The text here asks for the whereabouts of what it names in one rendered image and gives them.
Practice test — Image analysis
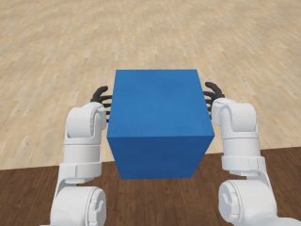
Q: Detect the robot left hand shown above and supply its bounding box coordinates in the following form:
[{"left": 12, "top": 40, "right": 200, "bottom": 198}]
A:
[{"left": 90, "top": 86, "right": 113, "bottom": 123}]

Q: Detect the robot right hand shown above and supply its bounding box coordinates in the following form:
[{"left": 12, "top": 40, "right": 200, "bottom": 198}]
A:
[{"left": 203, "top": 82, "right": 225, "bottom": 119}]

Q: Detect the robot left upper arm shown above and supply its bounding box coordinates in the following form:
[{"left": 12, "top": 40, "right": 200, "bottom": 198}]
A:
[{"left": 40, "top": 186, "right": 106, "bottom": 226}]

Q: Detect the carton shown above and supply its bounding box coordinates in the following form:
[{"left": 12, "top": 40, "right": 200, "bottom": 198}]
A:
[{"left": 106, "top": 69, "right": 215, "bottom": 180}]

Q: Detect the left robot forearm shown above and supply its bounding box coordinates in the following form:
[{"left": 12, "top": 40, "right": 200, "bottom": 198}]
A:
[{"left": 50, "top": 102, "right": 107, "bottom": 223}]

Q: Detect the right robot forearm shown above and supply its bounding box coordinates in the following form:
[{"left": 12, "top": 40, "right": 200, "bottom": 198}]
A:
[{"left": 211, "top": 97, "right": 277, "bottom": 209}]

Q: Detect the robot right upper arm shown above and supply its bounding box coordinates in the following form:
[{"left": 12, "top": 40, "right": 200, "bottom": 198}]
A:
[{"left": 218, "top": 180, "right": 301, "bottom": 226}]

